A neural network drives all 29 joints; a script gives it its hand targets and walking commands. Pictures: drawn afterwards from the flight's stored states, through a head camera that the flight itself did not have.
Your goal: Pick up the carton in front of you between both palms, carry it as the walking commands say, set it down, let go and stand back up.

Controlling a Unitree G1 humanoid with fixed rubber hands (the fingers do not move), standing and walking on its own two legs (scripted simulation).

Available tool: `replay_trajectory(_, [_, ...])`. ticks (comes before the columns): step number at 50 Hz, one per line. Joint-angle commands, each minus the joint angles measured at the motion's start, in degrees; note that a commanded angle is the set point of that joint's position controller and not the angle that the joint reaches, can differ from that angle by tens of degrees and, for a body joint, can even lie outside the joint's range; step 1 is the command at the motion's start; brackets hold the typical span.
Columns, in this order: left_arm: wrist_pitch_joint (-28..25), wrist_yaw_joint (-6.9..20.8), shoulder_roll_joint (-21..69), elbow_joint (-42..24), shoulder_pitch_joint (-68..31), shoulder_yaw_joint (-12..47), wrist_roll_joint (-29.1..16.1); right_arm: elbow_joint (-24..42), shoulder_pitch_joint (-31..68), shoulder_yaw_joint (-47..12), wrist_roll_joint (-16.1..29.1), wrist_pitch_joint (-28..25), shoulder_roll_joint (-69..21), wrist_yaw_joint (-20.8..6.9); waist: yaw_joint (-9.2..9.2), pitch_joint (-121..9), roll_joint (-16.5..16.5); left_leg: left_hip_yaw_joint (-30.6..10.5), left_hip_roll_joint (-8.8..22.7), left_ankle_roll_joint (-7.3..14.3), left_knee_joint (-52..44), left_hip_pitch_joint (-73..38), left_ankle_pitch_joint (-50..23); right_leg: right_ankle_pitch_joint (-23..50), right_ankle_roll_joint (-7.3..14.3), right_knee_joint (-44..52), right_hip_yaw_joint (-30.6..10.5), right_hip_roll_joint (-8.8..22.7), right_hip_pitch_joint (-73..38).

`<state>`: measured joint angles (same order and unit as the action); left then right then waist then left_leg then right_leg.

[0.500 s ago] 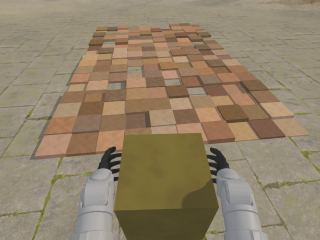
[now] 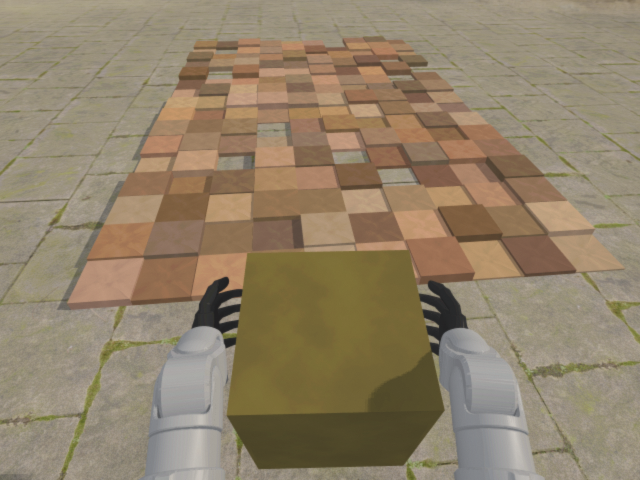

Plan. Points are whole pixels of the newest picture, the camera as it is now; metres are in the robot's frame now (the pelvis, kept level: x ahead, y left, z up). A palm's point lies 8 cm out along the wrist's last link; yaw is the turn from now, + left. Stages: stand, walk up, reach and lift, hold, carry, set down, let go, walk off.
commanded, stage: carry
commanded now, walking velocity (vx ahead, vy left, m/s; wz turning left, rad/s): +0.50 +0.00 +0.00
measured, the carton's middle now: (329, 365) +0.30 +0.00 +0.00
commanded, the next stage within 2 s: none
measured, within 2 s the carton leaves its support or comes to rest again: neither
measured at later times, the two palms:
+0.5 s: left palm (215, 232) +0.46 +0.16 +0.10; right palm (413, 227) +0.47 -0.14 +0.10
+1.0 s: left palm (229, 118) +0.80 +0.19 +0.13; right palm (371, 119) +0.78 -0.11 +0.13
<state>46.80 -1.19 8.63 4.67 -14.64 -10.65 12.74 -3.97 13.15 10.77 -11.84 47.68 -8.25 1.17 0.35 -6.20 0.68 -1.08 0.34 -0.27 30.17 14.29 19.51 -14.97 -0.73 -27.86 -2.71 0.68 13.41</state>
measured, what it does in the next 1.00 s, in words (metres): walks ahead: right foot, then left foot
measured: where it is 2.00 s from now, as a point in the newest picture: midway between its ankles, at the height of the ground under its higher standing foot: (311, 272)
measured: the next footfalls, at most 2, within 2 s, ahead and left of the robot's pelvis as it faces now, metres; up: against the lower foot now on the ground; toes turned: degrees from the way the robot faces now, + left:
right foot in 0.26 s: +0.16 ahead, -0.10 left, +0.00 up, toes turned -10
left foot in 0.62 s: +0.46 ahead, +0.12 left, +0.00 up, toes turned +11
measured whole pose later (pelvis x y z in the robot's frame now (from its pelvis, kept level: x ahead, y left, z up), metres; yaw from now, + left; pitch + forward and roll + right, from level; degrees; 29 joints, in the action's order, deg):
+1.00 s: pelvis +0.53 +0.05 +0.01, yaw -2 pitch +4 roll -1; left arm 69.9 -7.2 7.6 -31.5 -8.7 -5.6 3.6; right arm 30.3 8.8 5.4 -2.2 70.4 -7.6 7.6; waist 1.6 -5.1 0.1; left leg 12.5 1.0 2.3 13.5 1.4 16.5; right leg -5.5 1.0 -39.4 8.2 5.6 36.1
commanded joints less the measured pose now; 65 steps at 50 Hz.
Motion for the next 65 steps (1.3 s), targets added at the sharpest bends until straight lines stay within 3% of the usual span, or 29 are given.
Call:
replay_trajectory(1, [3.69,10.67,51.52,-7.86,-26.87,38.75,-18.54,9.68,33.81,-40.44,19.55,2.14,-51.45,-11.09,-0.35,-8.77,2.83,2.03,1.20,1.27,-7.78,-4.17,8.33,-23.49,4.35,7.15,-4.23,6.80,5.48])
replay_trajectory(3, [7.26,9.38,49.98,-11.36,-27.59,40.23,-20.03,10.97,30.26,-39.92,19.52,5.41,-49.00,-9.43,0.97,-5.85,-14.48,-21.46,15.77,7.24,-20.09,-13.80,17.33,-13.82,-0.16,-14.63,8.44,-0.36,21.95])
replay_trajectory(4, [8.94,8.84,48.97,-13.36,-27.61,41.75,-21.31,11.98,27.87,-40.15,19.67,6.97,-48.09,-8.46,1.13,-3.01,-15.88,-27.26,19.98,10.74,-20.92,-16.71,9.56,-14.98,0.04,-15.66,8.43,0.67,28.84])
replay_trajectory(6, [11.59,7.79,49.29,-16.80,-26.07,44.51,-24.40,17.57,25.86,-41.12,20.59,9.85,-47.23,-6.60,1.15,-5.07,-9.78,-21.61,19.20,11.59,-18.19,-18.85,-5.32,-14.87,0.98,-12.21,7.08,2.28,27.70])
replay_trajectory(8, [13.64,6.60,49.20,-20.34,-21.83,45.46,-25.73,22.98,23.25,-42.78,22.18,12.19,-47.35,-5.45,1.16,-9.58,-9.79,-12.54,15.54,8.83,-15.56,-19.95,-14.93,-8.16,0.78,-6.95,10.80,-0.63,21.28])
replay_trajectory(10, [15.56,5.45,49.09,-23.35,-16.94,45.98,-25.94,26.41,19.79,-44.20,23.93,14.33,-47.35,-5.04,0.78,-11.78,-10.94,-5.34,12.38,6.88,-12.52,-16.95,-16.38,-3.03,0.62,0.91,13.98,-2.40,12.33])
replay_trajectory(12, [17.37,4.67,49.28,-25.92,-12.54,45.29,-25.69,29.31,15.93,-45.24,25.16,16.40,-46.96,-4.86,0.10,-14.15,-6.77,1.60,9.28,4.18,-4.24,-2.61,-11.59,4.58,1.00,9.35,13.85,-1.35,-11.11])
replay_trajectory(13, [18.30,4.31,48.89,-26.88,-9.44,44.58,-25.20,30.94,15.19,-45.61,25.69,17.42,-46.33,-4.87,-1.03,-16.37,-1.25,4.97,7.48,2.13,5.02,7.88,-6.61,-0.07,2.45,10.70,5.30,5.93,-23.65])
replay_trajectory(14, [19.03,4.00,47.98,-27.54,-7.84,43.69,-24.40,33.57,15.84,-46.28,26.60,18.66,-46.18,-4.90,-1.79,-15.98,12.84,9.91,2.73,-0.11,19.34,24.64,5.05,-7.95,8.28,14.78,-17.05,20.67,-31.33])
replay_trajectory(15, [19.70,3.73,48.83,-28.29,-7.65,43.09,-24.18,36.01,18.15,-47.20,28.08,19.84,-46.21,-5.09,-1.87,-12.35,13.56,5.77,2.46,1.09,25.71,31.79,11.23,-4.43,14.63,15.90,-26.54,26.60,-29.47])
replay_trajectory(16, [20.29,3.57,49.76,-30.90,-8.16,42.79,-24.53,37.41,19.06,-47.82,29.41,20.51,-47.32,-5.39,-1.96,-9.54,8.98,3.25,5.43,1.68,30.32,33.70,12.08,-0.35,15.87,15.80,-24.78,26.64,-26.00])
replay_trajectory(18, [21.31,3.19,49.84,-34.04,-12.23,44.00,-26.07,37.18,19.59,-47.46,30.11,21.08,-47.77,-5.31,-1.65,-8.65,2.49,2.74,7.95,1.42,28.64,32.44,6.61,1.14,12.65,17.63,-15.00,22.31,-21.53])
replay_trajectory(22, [22.61,3.14,47.49,-35.49,-12.02,45.56,-28.92,35.03,14.09,-45.11,27.49,21.76,-46.67,-3.42,-1.38,-7.47,5.04,8.19,5.24,-0.43,15.41,25.43,-3.95,9.69,8.60,18.79,-0.44,15.63,-17.97])
replay_trajectory(27, [23.82,3.22,44.13,-34.88,-11.08,45.34,-29.98,34.60,11.89,-42.79,24.77,22.64,-44.12,-1.56,-1.72,-3.45,9.06,13.84,2.23,0.78,1.46,14.23,-12.54,16.40,6.49,16.77,7.48,13.53,-11.84])
replay_trajectory(30, [24.45,3.28,43.56,-35.80,-11.98,45.45,-30.24,35.06,12.20,-42.23,24.90,23.05,-43.76,-1.57,-0.47,-6.64,6.90,18.46,-1.04,2.21,-2.00,-2.96,-12.29,24.31,3.67,3.47,13.86,11.06,-6.57])
replay_trajectory(31, [24.69,3.26,42.93,-35.79,-11.73,45.29,-30.10,34.60,11.49,-41.89,24.81,23.21,-43.30,-1.69,0.35,-10.32,3.88,16.74,0.07,2.45,-2.61,-13.92,-8.64,22.67,2.38,-6.81,15.66,8.81,-1.59])
replay_trajectory(32, [25.04,3.32,42.11,-36.32,-12.62,45.07,-29.86,34.27,10.92,-41.49,24.41,23.24,-42.49,-1.77,1.52,-12.67,-5.73,-3.58,12.26,5.48,-10.85,-21.04,5.22,10.95,-0.32,-22.12,16.20,4.90,8.39])
replay_trajectory(33, [25.38,3.47,42.65,-37.35,-13.37,45.70,-30.10,33.66,11.65,-41.60,24.39,23.09,-42.71,-2.00,1.13,-14.42,-17.80,-28.44,25.17,12.68,-18.62,-28.73,6.64,-11.43,-1.39,-37.36,12.74,-1.08,22.63])
replay_trajectory(34, [25.28,3.80,43.92,-37.04,-13.42,46.23,-30.13,34.90,11.71,-42.21,25.53,22.94,-44.66,-2.41,0.82,-13.94,-14.41,-28.49,25.77,13.85,-19.20,-26.88,0.18,-12.80,0.45,-44.42,5.69,2.44,26.30])
replay_trajectory(37, [23.67,4.87,50.19,-36.83,-13.88,46.72,-29.61,37.98,16.64,-45.64,27.88,21.50,-50.71,-3.81,0.53,-13.39,-3.33,-13.51,20.97,9.98,-18.64,-17.64,-11.66,-3.63,3.09,-40.80,3.03,7.85,24.31])
replay_trajectory(47, [22.64,2.24,44.02,-36.99,-15.05,44.91,-26.06,40.08,21.25,-46.75,30.48,21.79,-41.43,-4.62,0.73,-6.11,-7.47,4.91,14.09,8.38,-20.60,-19.00,-22.92,9.65,1.09,-12.79,11.68,4.40,26.20])
replay_trajectory(53, [25.72,-1.08,31.82,-33.02,-30.08,41.20,-27.67,33.01,31.51,-39.96,27.42,24.25,-29.62,-0.05,2.66,-1.31,-9.71,8.80,12.63,7.75,-16.35,-18.54,-31.19,13.01,4.55,-5.03,14.66,1.72,21.06])
replay_trajectory(56, [26.60,-2.91,28.80,-27.65,-35.22,36.66,-27.93,29.30,39.34,-37.62,27.82,25.31,-27.81,2.23,-2.46,-8.95,-8.48,14.16,9.68,4.22,3.01,-16.51,-45.53,8.20,5.46,-1.28,19.18,-4.04,1.40])
replay_trajectory(57, [26.71,-3.46,27.85,-26.17,-36.21,34.86,-27.71,28.61,42.36,-36.68,28.05,25.52,-27.12,2.98,-5.06,-14.30,-4.28,14.06,7.64,3.03,16.00,-8.41,-35.36,3.72,5.34,-1.18,14.27,-0.48,-11.57])
replay_trajectory(58, [26.80,-4.05,26.05,-24.55,-39.36,32.92,-27.55,28.20,45.12,-35.78,28.12,25.88,-27.80,3.67,-4.42,-19.91,8.43,12.71,1.98,0.94,34.44,7.10,-18.09,-6.76,11.66,3.84,-13.80,16.20,-22.84])
replay_trajectory(59, [26.77,-4.43,27.76,-22.87,-41.07,32.36,-28.40,27.88,47.48,-34.61,28.26,25.98,-27.94,4.29,-4.78,-20.76,17.80,6.15,-4.96,0.73,45.95,20.09,8.66,-3.86,16.51,12.55,-31.29,21.61,-27.88])
replay_trajectory(60, [26.69,-4.25,30.12,-23.96,-44.19,32.74,-29.97,26.95,51.06,-34.48,28.66,25.82,-30.32,4.74,-3.77,-19.72,14.59,0.56,-1.17,2.98,52.08,24.19,8.09,2.78,15.77,10.61,-25.57,20.70,-27.38])
replay_trajectory(62, [25.90,-3.12,36.01,-24.23,-51.39,34.32,-32.59,24.80,54.74,-33.38,28.16,25.10,-34.85,4.85,-3.39,-18.52,4.16,-0.20,3.00,4.81,48.68,25.14,1.78,14.74,12.47,6.92,-13.55,17.10,-21.02])
replay_trajectory(65, [24.58,-1.68,40.24,-22.58,-58.49,35.05,-33.83,21.33,59.14,-32.70,26.36,23.61,-38.23,4.68,-3.04,-20.47,4.84,1.36,3.70,4.08,42.00,23.05,-2.10,19.03,11.29,7.40,-6.34,15.04,-18.08])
